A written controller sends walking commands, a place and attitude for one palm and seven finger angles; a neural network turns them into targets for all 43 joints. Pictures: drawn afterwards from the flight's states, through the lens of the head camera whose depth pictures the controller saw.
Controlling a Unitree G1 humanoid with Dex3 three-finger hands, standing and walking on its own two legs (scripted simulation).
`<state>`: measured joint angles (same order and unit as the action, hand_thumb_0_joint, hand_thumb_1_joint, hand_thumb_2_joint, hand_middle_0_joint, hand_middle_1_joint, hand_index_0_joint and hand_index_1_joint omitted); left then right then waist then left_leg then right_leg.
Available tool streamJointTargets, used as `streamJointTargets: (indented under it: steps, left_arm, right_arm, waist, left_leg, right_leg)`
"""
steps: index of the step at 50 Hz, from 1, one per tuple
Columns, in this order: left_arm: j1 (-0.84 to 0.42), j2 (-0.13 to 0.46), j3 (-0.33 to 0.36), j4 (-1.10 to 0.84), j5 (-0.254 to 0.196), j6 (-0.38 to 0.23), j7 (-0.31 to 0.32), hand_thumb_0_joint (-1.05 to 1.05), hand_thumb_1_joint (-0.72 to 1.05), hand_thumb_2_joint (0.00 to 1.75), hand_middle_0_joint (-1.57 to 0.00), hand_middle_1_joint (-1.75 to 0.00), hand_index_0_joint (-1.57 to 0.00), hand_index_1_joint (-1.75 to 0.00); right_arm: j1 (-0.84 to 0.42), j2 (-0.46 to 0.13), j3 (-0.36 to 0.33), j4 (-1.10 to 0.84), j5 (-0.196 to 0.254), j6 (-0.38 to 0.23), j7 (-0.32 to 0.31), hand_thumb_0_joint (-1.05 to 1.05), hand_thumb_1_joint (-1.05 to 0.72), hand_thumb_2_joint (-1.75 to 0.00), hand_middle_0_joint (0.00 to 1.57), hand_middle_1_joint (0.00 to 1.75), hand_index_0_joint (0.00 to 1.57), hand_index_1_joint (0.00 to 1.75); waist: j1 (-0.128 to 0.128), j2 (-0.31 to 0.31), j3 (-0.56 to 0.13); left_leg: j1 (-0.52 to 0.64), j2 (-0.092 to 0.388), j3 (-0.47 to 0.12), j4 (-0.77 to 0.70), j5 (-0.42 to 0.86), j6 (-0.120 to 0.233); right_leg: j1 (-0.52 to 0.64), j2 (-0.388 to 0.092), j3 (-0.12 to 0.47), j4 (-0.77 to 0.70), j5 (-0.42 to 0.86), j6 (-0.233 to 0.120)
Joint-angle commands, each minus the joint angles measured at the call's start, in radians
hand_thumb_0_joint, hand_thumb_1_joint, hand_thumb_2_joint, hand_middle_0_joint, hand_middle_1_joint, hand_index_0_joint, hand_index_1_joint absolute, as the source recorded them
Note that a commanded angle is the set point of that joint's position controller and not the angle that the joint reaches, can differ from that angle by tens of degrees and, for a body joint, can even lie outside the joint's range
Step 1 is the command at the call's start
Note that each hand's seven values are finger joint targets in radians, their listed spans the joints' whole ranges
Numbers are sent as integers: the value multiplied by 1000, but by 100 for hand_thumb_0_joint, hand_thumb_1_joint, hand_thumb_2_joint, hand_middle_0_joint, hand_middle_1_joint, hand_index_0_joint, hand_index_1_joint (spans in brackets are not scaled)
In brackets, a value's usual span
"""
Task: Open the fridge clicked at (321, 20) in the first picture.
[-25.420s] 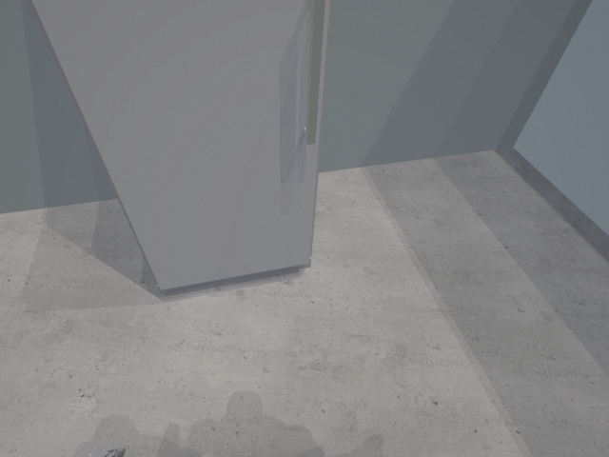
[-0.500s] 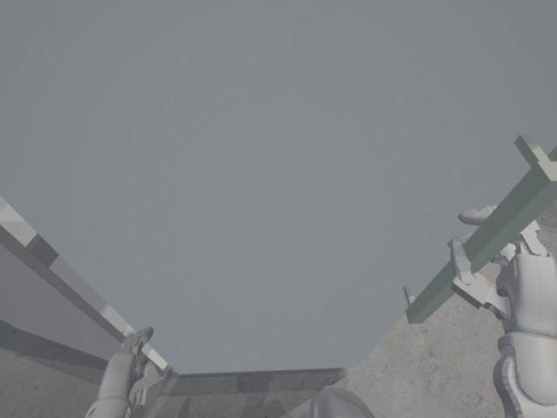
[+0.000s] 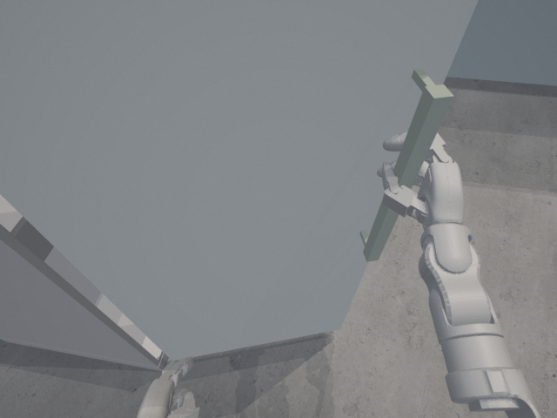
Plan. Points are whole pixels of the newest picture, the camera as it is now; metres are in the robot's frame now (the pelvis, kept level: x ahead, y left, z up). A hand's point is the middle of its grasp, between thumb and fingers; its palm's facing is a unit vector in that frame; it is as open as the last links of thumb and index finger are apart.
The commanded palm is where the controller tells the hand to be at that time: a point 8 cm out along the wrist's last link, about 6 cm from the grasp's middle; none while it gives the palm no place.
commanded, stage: stop walking and hold the door back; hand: right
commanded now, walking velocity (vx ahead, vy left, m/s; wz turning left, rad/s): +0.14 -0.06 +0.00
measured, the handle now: (389, 186) +0.42 -0.15 +0.09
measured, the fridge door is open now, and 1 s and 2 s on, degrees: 70 69 69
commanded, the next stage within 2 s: loosen the grip on the handle in 0.22 s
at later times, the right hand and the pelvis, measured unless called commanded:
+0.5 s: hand (390, 167) +0.42 -0.14 +0.13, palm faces +0.00 +1.00 -0.09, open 7.3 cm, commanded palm +0.37 -0.19 +0.13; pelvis +0.00 -0.02 -0.02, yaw +4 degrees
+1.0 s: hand (395, 187) +0.39 -0.15 +0.12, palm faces +0.09 +0.98 -0.17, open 14.5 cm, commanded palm +0.36 -0.21 +0.13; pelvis -0.01 +0.03 -0.02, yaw +1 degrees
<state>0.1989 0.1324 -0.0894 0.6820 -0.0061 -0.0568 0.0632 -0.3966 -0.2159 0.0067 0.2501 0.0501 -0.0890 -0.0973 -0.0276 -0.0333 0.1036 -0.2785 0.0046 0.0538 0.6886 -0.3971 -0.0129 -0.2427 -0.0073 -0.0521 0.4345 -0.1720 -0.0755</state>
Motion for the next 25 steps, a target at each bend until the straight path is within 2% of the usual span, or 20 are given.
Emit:
streamJointTargets:
  steps: [1, 2, 3, 4, 5, 6, 7, 8, 11, 13, 14, 15, 16, 17, 18, 19, 20, 21, 23, 25]
  left_arm:
    - [-90, 204, 80, -115, 2, -47, 36, 0, 90, 90, -20, -30, -20, -30]
    - [-80, 205, 85, -112, 3, -44, 39, 0, 90, 90, -20, -30, -20, -30]
    - [-73, 199, 88, -109, 3, -42, 40, 0, 90, 90, -20, -30, -20, -30]
    - [-61, 194, 91, -108, 4, -36, 41, 0, 90, 90, -20, -30, -20, -30]
    - [-67, 184, 88, -114, 5, -35, 44, 0, 90, 90, -20, -30, -20, -30]
    - [-63, 198, 95, -107, 3, -47, 45, 0, 90, 90, -20, -30, -20, -30]
    - [-52, 198, 102, -98, -7, -51, 40, 0, 90, 90, -20, -30, -20, -30]
    - [-58, 210, 106, -93, -9, -53, 43, 0, 90, 90, -20, -30, -20, -30]
    - [-49, 201, 97, -87, -7, -50, 55, 0, 90, 90, -20, -30, -20, -30]
    - [-38, 209, 105, -79, -2, -44, 57, 0, 90, 90, -20, -30, -20, -30]
    - [-50, 226, 117, -87, -5, -45, 56, 0, 90, 90, -20, -30, -20, -30]
    - [-62, 243, 126, -111, -3, -45, 47, 0, 90, 90, -20, -30, -20, -30]
    - [-68, 249, 193, -108, -18, -75, 12, 0, 90, 90, -20, -30, -20, -30]
    - [10, 259, 139, -87, -2, -138, -7, 0, 90, 90, -20, -30, -20, -30]
    - [39, 277, 171, -98, -28, -126, -15, 0, 90, 90, -20, -30, -20, -30]
    - [44, 266, 169, -101, -25, -115, -29, 0, 90, 90, -20, -30, -20, -30]
    - [36, 272, 161, -103, -21, -110, -32, 0, 90, 90, -20, -30, -20, -30]
    - [13, 260, 158, -122, -12, -116, -42, 0, 90, 90, -20, -30, -20, -30]
    - [6, 250, 156, -144, -13, -124, -60, 0, 90, 90, -20, -30, -20, -30]
    - [11, 253, 156, -159, -12, -124, -70, 0, 90, 90, -20, -30, -20, -30]
  right_arm:
    - [-522, -172, -92, -112, -13, -73, -8, 0, -90, -90, 45, 140, 45, 140]
    - [-518, -189, -108, -92, -15, -76, -7, 0, -90, -90, 45, 140, 45, 140]
    - [-541, -178, -93, -64, -15, -78, -4, 0, -90, -90, 45, 140, 45, 140]
    - [-531, -201, -107, -12, -18, -70, -3, 0, -90, -90, 45, 140, 45, 140]
    - [-564, -202, -113, -9, -6, -74, -1, 0, -90, -90, 45, 140, 45, 140]
    - [-558, -236, -157, 23, -8, -87, -7, 0, -90, -90, 45, 140, 45, 140]
    - [-529, -213, -152, 59, -10, -81, -3, 0, -90, -90, 45, 140, 45, 140]
    - [-550, -243, -187, 71, -11, -83, -4, 0, -90, -90, 45, 140, 45, 140]
    - [-521, -248, -206, 121, -14, -100, 3, 0, -90, -90, 45, 140, 45, 140]
    - [-482, -254, -213, 109, -12, -109, 9, 0, -90, -90, 45, 140, 45, 140]
    - [-471, -238, -200, 73, -7, -117, 13, 0, -90, -90, 45, 140, 45, 140]
    - [-441, -187, -170, 24, -5, -127, 20, 0, -90, -90, 45, 140, 45, 140]
    - [-1052, -657, -501, 23, -101, -129, 29, 0, -90, -90, 45, 140, 45, 140]
    - [-839, -291, -199, 372, -119, -84, 99, 0, -78, -84, 45, 140, 45, 140]
    - [-626, -267, -291, 285, -45, -97, 114, 0, -66, -78, 45, 140, 45, 140]
    - [-497, -154, -209, 242, -34, -102, 135, 0, -54, -73, 45, 140, 45, 140]
    - [-526, -226, -286, 177, 3, -128, 125, 0, -42, -67, 45, 140, 45, 140]
    - [-483, -189, -251, 128, 16, -137, 124, 0, -30, -61, 45, 140, 45, 140]
    - [-449, -139, -195, 55, 1, -161, 97, 0, -5, -49, 45, 140, 45, 140]
    - [-409, -129, -166, 25, -32, -178, 63, 0, 19, -37, 45, 140, 45, 140]
  waist:
    - [19, -101, -340]
    - [20, -64, -344]
    - [24, 11, -338]
    - [29, 137, -301]
    - [22, 236, -241]
    - [10, 216, -244]
    - [7, 252, -276]
    - [6, 282, -266]
    - [8, 239, -278]
    - [30, 184, -296]
    - [33, 80, -299]
    - [22, -53, -326]
    - [-18, 204, -241]
    - [115, 268, -451]
    - [40, 181, -464]
    - [13, -32, -478]
    - [-7, -169, -504]
    - [-9, -197, -481]
    - [3, -152, -443]
    - [23, -38, -394]
  left_leg:
    - [160, -4, 10, -239, 20, 15]
    - [225, 19, -25, -299, 26, 31]
    - [265, 96, -144, -355, -15, 75]
    - [283, 224, -351, -422, -92, 139]
    - [279, 327, -463, -470, -57, 191]
    - [291, 359, -445, -446, 88, 215]
    - [310, 336, -387, -404, 149, 205]
    - [327, 311, -338, -362, 287, 190]
    - [301, 250, -164, -263, 552, 139]
    - [205, 206, -111, -203, 498, 86]
    - [154, 160, -69, -131, 441, 52]
    - [54, 76, -22, -73, 311, 12]
    - [17, 73, -133, -170, 243, 42]
    - [-129, -22, 30, -109, 328, 59]
    - [-135, -7, 33, -116, 290, 51]
    - [-124, 11, 31, -100, 284, 51]
    - [-134, 12, 16, -120, 278, 44]
    - [-152, 7, 9, -129, 264, 43]
    - [-164, 0, 5, -139, 248, 44]
    - [-144, -7, 8, -155, 235, 41]
  right_leg:
    - [88, -232, 216, -107, -203, -51]
    - [34, -193, 172, -59, -237, -24]
    - [-49, -145, 125, 54, -250, 5]
    - [-176, -70, 71, 181, -253, 42]
    - [-267, -22, 37, 313, -263, 74]
    - [-293, -25, 54, 413, -288, 80]
    - [-303, -29, 86, 447, -297, 76]
    - [-301, -35, 83, 428, -268, 75]
    - [-154, -21, -7, 200, -181, 69]
    - [32, -2, -34, 35, 19, 74]
    - [112, -44, 16, -28, 146, 66]
    - [191, -147, 141, -19, 269, 23]
    - [90, -131, 56, 84, 233, 0]
    - [172, -18, 49, -22, 207, 48]
    - [204, -43, 67, 47, 172, 71]
    - [240, -50, 91, 54, 256, 121]
    - [313, -59, 129, 53, 307, 152]
    - [335, -72, 139, 53, 306, 158]
    - [286, -75, 130, 52, 230, 132]
    - [195, -74, 99, 53, 169, 95]
